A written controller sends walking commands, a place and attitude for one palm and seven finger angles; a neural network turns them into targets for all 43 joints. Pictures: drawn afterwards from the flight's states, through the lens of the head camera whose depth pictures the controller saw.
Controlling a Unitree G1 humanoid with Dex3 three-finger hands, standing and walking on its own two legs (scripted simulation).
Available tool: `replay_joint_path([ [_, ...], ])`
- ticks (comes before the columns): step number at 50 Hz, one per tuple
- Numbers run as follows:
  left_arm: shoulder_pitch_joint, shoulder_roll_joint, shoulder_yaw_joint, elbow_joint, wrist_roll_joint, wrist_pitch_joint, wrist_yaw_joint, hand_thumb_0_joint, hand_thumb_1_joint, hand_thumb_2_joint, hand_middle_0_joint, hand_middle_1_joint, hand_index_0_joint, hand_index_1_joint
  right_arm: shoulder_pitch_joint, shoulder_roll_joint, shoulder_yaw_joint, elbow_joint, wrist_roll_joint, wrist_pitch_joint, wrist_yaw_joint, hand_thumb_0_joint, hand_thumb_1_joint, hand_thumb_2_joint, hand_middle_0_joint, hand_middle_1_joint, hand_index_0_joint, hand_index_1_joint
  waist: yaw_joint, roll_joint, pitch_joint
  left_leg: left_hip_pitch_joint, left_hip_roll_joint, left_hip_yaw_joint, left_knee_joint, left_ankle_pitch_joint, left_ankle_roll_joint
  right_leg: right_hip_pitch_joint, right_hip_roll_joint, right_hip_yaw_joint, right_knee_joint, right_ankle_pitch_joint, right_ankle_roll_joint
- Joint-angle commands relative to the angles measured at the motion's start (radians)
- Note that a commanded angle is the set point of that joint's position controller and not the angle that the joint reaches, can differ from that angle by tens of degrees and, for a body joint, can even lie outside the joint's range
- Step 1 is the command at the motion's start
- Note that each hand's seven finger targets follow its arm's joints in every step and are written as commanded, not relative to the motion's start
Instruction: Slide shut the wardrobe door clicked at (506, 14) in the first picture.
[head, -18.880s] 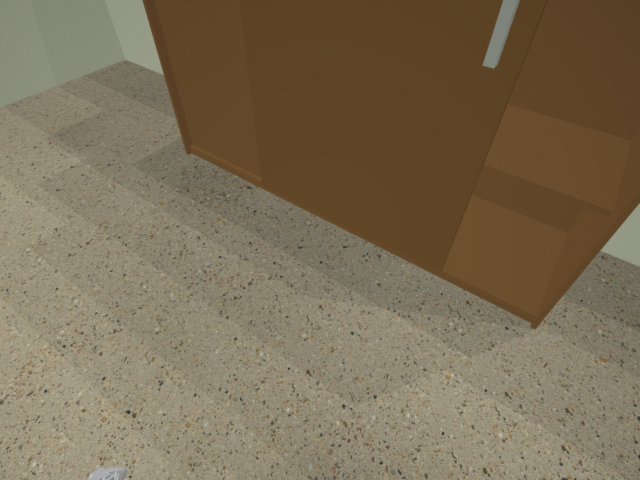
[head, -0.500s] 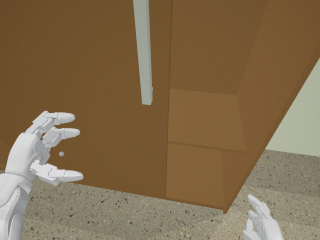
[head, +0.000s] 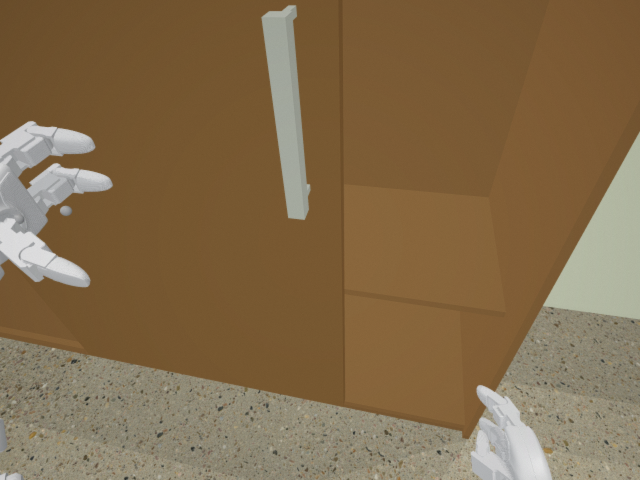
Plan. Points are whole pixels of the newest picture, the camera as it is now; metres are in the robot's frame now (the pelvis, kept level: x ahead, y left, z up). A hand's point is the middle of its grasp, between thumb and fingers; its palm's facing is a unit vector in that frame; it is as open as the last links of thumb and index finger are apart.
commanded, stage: raise the hand with hooked fingers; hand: left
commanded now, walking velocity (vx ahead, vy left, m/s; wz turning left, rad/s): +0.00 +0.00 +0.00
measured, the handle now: (294, 123) +0.51 +0.10 +0.23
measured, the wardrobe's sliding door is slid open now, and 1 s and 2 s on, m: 0.36 0.36 0.36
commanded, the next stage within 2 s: move the hooked fingers beside the handle in 0.46 s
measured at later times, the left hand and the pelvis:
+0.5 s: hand (79, 214) +0.29 +0.28 +0.24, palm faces +0.03 -0.99 -0.15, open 14.0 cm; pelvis +0.00 +0.00 +0.00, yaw -1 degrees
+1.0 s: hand (134, 188) +0.34 +0.25 +0.24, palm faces -0.02 -0.99 -0.11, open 14.0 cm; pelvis +0.01 +0.01 +0.00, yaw -1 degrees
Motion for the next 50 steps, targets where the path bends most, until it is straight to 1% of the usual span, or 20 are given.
replay_joint_path([
  [1, -0.261, 0.255, 0.065, -0.065, -0.025, -0.024, -0.018, 0.0, -0.5, 0.3, -0.3, -1.2, -0.3, -1.2, -0.155, -0.119, -0.053, -0.178, 0.015, -0.042, 0.0, 0.0, -0.9, -0.9, 0.2, 0.3, 0.2, 0.3, -0.014, -0.054, -0.11, -0.063, -0.031, -0.039, -0.039, 0.185, 0.036, 0.062, 0.01, 0.089, -0.051, 0.144, 0.002],
  [3, -0.272, 0.256, 0.056, -0.091, -0.027, -0.019, -0.027, 0.0, -0.5, 0.3, -0.3, -1.2, -0.3, -1.2, -0.165, -0.13, -0.059, -0.187, 0.021, -0.036, 0.004, 0.0, -0.9, -0.9, 0.2, 0.3, 0.2, 0.3, -0.017, -0.049, -0.131, -0.061, -0.031, -0.037, -0.038, 0.171, 0.034, 0.059, 0.006, 0.087, -0.044, 0.127, 0.004],
  [5, -0.279, 0.298, 0.092, -0.142, -0.033, -0.015, -0.033, 0.0, -0.5, 0.3, -0.3, -1.2, -0.3, -1.2, -0.172, -0.129, -0.059, -0.203, 0.018, -0.034, 0.006, 0.0, -0.9, -0.9, 0.2, 0.3, 0.2, 0.3, -0.006, -0.04, -0.191, -0.04, -0.037, -0.04, -0.032, 0.196, 0.039, 0.084, 0.008, 0.087, -0.031, 0.156, 0.004],
  [6, -0.282, 0.304, 0.097, -0.169, -0.04, -0.019, -0.031, 0.0, -0.5, 0.3, -0.3, -1.2, -0.3, -1.2, -0.178, -0.121, -0.054, -0.203, 0.017, -0.032, 0.008, 0.0, -0.9, -0.9, 0.2, 0.3, 0.2, 0.3, -0.005, -0.012, -0.182, -0.042, -0.037, -0.038, -0.031, 0.192, 0.036, 0.084, 0.008, 0.091, -0.036, 0.142, 0.004],
  [8, -0.302, 0.34, 0.138, -0.217, -0.04, -0.033, -0.015, 0.0, -0.5, 0.3, -0.3, -1.2, -0.3, -1.2, -0.175, -0.122, -0.056, -0.207, 0.012, -0.036, 0.005, 0.0, -0.9, -0.9, 0.2, 0.3, 0.2, 0.3, -0.001, -0.025, -0.209, -0.032, -0.038, -0.044, -0.035, 0.204, 0.04, 0.098, 0.012, 0.084, -0.033, 0.147, 0.004],
  [11, -0.303, 0.37, 0.179, -0.286, -0.036, -0.058, 0.015, 0.0, -0.5, 0.3, -0.3, -1.2, -0.3, -1.2, -0.172, -0.11, -0.056, -0.205, 0.004, -0.041, 0.006, 0.0, -0.9, -0.9, 0.2, 0.3, 0.2, 0.3, 0.006, 0.05, -0.223, -0.009, -0.037, -0.034, -0.032, 0.243, 0.039, 0.113, 0.011, 0.088, -0.033, 0.19, -0.001],
  [12, -0.318, 0.349, 0.161, -0.277, -0.033, -0.06, 0.023, 0.0, -0.5, 0.3, -0.3, -1.2, -0.3, -1.2, -0.17, -0.109, -0.054, -0.199, 0.004, -0.041, 0.003, 0.0, -0.9, -0.9, 0.2, 0.3, 0.2, 0.3, -0.001, 0.073, -0.19, -0.014, -0.036, -0.035, -0.044, 0.234, 0.037, 0.096, 0.013, 0.078, -0.036, 0.18, -0.004],
  [14, -0.306, 0.324, 0.148, -0.221, -0.034, -0.053, 0.028, 0.0, -0.5, 0.3, -0.3, -1.2, -0.3, -1.2, -0.159, -0.113, -0.055, -0.189, 0.004, -0.043, -0.002, 0.0, -0.9, -0.9, 0.2, 0.3, 0.2, 0.3, -0.006, 0.019, -0.167, -0.021, -0.031, -0.042, -0.054, 0.224, 0.038, 0.086, 0.018, 0.069, -0.038, 0.174, -0.002],
  [17, -0.313, 0.294, 0.101, -0.177, -0.025, -0.033, 0.019, 0.0, -0.5, 0.3, -0.3, -1.2, -0.3, -1.2, -0.157, -0.117, -0.055, -0.18, 0.01, -0.041, -0.005, 0.0, -0.9, -0.9, 0.2, 0.3, 0.2, 0.3, -0.016, 0.02, -0.114, -0.032, -0.03, -0.038, -0.061, 0.184, 0.038, 0.055, 0.017, 0.077, -0.057, 0.13, 0.0],
  [22, -0.321, 0.286, 0.08, -0.184, -0.025, -0.018, -0.004, 0.0, -0.5, 0.3, -0.3, -1.2, -0.3, -1.2, -0.163, -0.117, -0.053, -0.187, 0.012, -0.038, -0.004, 0.0, -0.9, -0.9, 0.2, 0.3, 0.2, 0.3, -0.021, 0.019, -0.146, -0.016, -0.033, -0.04, -0.055, 0.18, 0.038, 0.059, 0.016, 0.081, -0.057, 0.124, 0.001],
  [24, -0.312, 0.306, 0.106, -0.189, -0.028, -0.022, -0.008, 0.0, -0.5, 0.3, -0.3, -1.2, -0.3, -1.2, -0.162, -0.119, -0.054, -0.191, 0.01, -0.038, -0.003, 0.0, -0.9, -0.9, 0.2, 0.3, 0.2, 0.3, -0.014, -0.02, -0.189, -0.005, -0.034, -0.048, -0.053, 0.213, 0.041, 0.08, 0.021, 0.069, -0.044, 0.163, 0.001],
  [28, -0.326, 0.309, 0.108, -0.211, -0.028, -0.031, -0.001, 0.0, -0.5, 0.3, -0.3, -1.2, -0.3, -1.2, -0.168, -0.112, -0.049, -0.188, 0.008, -0.033, 0.002, 0.0, -0.9, -0.9, 0.2, 0.3, 0.2, 0.3, -0.015, 0.022, -0.17, -0.006, -0.033, -0.048, -0.063, 0.208, 0.036, 0.069, 0.024, 0.062, -0.05, 0.15, -0.002],
  [30, -0.371, 0.253, 0.054, -0.202, -0.028, -0.032, 0.004, 0.0, -0.5, 0.3, -0.3, -1.2, -0.3, -1.2, -0.167, -0.106, -0.048, -0.185, 0.007, -0.038, 0.0, 0.0, -0.9, -0.9, 0.2, 0.3, 0.2, 0.3, -0.027, 0.023, -0.165, 0.011, -0.031, -0.05, -0.064, 0.209, 0.036, 0.048, 0.025, 0.063, -0.049, 0.156, -0.002],
  [32, -0.404, 0.252, 0.037, -0.152, -0.017, -0.031, 0.016, 0.0, -0.5, 0.3, -0.3, -1.2, -0.3, -1.2, -0.154, -0.112, -0.049, -0.167, 0.008, -0.036, -0.004, 0.0, -0.9, -0.9, 0.2, 0.3, 0.2, 0.3, -0.036, -0.004, -0.13, -0.008, -0.029, -0.052, -0.07, 0.179, 0.035, 0.032, 0.028, 0.059, -0.061, 0.119, 0.0],
  [35, -0.46, 0.219, -0.008, -0.191, 0.002, -0.029, 0.031, 0.0, -0.5, 0.3, -0.3, -1.2, -0.3, -1.2, -0.161, -0.106, -0.048, -0.177, 0.008, -0.04, -0.007, 0.0, -0.9, -0.9, 0.2, 0.3, 0.2, 0.3, -0.033, 0.067, -0.182, 0.027, -0.032, -0.054, -0.069, 0.218, 0.032, 0.044, 0.024, 0.059, -0.045, 0.157, -0.007],
  [36, -0.464, 0.207, -0.022, -0.185, 0.006, -0.031, 0.041, 0.0, -0.5, 0.3, -0.3, -1.2, -0.3, -1.2, -0.161, -0.1, -0.046, -0.171, 0.006, -0.037, -0.006, 0.0, -0.9, -0.9, 0.2, 0.3, 0.2, 0.3, -0.034, 0.056, -0.171, 0.021, -0.03, -0.052, -0.068, 0.213, 0.029, 0.042, 0.024, 0.06, -0.05, 0.147, -0.007],
  [40, -0.45, 0.246, 0.037, -0.162, 0.011, -0.029, 0.065, 0.0, -0.5, 0.3, -0.3, -1.2, -0.3, -1.2, -0.157, -0.105, -0.051, -0.173, 0.001, -0.027, -0.006, 0.0, -0.9, -0.9, 0.2, 0.3, 0.2, 0.3, -0.019, -0.018, -0.227, 0.017, -0.03, -0.056, -0.066, 0.265, 0.033, 0.09, 0.023, 0.053, -0.031, 0.21, -0.007],
  [43, -0.441, 0.239, 0.041, -0.157, 0.013, -0.023, 0.077, 0.0, -0.5, 0.3, -0.3, -1.2, -0.3, -1.2, -0.166, -0.105, -0.052, -0.171, 0.0, -0.012, 0.0, 0.0, -0.9, -0.9, 0.2, 0.3, 0.2, 0.3, -0.013, -0.001, -0.222, 0.002, -0.029, -0.05, -0.064, 0.289, 0.03, 0.1, 0.018, 0.054, -0.025, 0.239, -0.01],
  [47, -0.461, 0.204, 0.003, -0.137, 0.019, -0.008, 0.09, 0.0, -0.5, 0.3, -0.3, -1.2, -0.3, -1.2, -0.166, -0.102, -0.052, -0.173, 0.003, 0.005, 0.002, 0.0, -0.9, -0.9, 0.2, 0.3, 0.2, 0.3, -0.022, 0.0, -0.201, -0.006, -0.027, -0.046, -0.061, 0.303, 0.028, 0.089, 0.019, 0.054, -0.024, 0.256, -0.01],
  [50, -0.497, 0.153, -0.048, -0.161, 0.024, -0.008, 0.098, 0.0, -0.5, 0.3, -0.3, -1.2, -0.3, -1.2, -0.168, -0.098, -0.054, -0.18, 0.003, 0.007, 0.0, 0.0, -0.9, -0.9, 0.2, 0.3, 0.2, 0.3, -0.029, 0.001, -0.232, 0.025, -0.026, -0.046, -0.056, 0.319, 0.028, 0.081, 0.02, 0.053, -0.014, 0.268, -0.01],
])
